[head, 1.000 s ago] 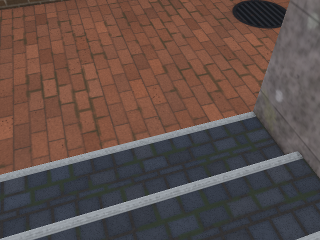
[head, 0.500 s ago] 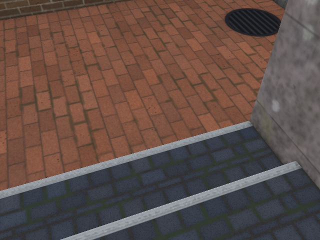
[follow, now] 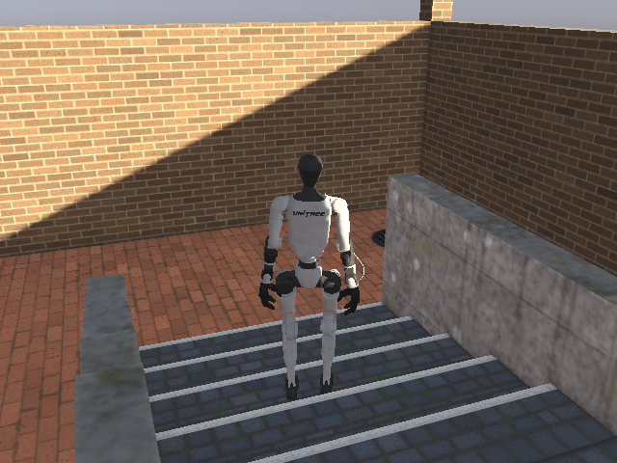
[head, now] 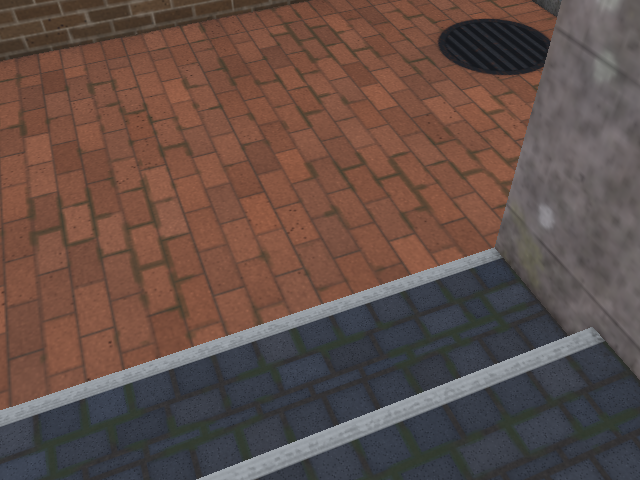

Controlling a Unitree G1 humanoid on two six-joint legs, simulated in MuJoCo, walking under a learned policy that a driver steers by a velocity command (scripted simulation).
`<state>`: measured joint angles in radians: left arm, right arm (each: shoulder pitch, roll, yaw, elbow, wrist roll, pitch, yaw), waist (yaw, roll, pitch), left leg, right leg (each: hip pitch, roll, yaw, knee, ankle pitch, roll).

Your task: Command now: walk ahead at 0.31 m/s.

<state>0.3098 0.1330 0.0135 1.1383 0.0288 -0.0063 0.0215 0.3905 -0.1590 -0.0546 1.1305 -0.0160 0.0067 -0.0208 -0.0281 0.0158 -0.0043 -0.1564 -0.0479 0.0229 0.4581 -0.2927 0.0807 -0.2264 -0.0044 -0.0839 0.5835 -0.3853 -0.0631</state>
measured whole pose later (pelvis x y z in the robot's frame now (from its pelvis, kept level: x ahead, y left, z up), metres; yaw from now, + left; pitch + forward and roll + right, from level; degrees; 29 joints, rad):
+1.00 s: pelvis +0.60 +0.07 -0.15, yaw +17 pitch +2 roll +3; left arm -0.02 0.20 -0.05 0.78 0.09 -0.10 -0.03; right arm 0.53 -0.16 -0.04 1.08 -0.08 -0.16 0.03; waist -0.14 -0.05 0.00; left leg -0.11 -0.15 -0.13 0.65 -0.57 0.07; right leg -0.61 -0.09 0.06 0.55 0.27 -0.05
